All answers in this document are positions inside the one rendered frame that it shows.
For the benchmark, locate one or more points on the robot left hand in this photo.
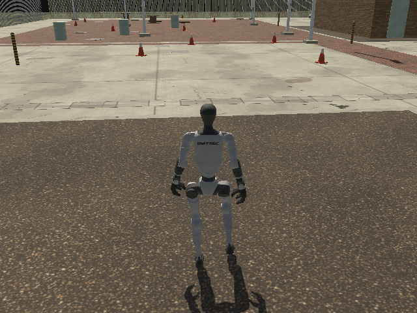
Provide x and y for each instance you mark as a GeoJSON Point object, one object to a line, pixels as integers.
{"type": "Point", "coordinates": [178, 186]}

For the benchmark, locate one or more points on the robot left foot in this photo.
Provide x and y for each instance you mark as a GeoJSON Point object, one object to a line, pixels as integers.
{"type": "Point", "coordinates": [199, 262]}

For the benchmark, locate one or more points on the robot right upper arm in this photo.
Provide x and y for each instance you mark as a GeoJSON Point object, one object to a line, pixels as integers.
{"type": "Point", "coordinates": [231, 149]}

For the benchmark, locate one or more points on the robot right hand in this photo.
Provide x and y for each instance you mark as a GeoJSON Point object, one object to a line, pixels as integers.
{"type": "Point", "coordinates": [242, 195]}

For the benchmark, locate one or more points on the right robot forearm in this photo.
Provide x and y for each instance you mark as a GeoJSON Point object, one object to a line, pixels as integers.
{"type": "Point", "coordinates": [239, 177]}

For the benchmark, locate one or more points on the left robot forearm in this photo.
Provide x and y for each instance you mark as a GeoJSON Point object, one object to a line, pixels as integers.
{"type": "Point", "coordinates": [177, 174]}

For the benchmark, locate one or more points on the robot left upper arm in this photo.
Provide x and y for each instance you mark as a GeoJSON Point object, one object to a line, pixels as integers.
{"type": "Point", "coordinates": [184, 149]}

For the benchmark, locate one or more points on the robot right thigh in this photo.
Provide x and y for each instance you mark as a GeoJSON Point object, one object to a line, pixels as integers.
{"type": "Point", "coordinates": [224, 192]}

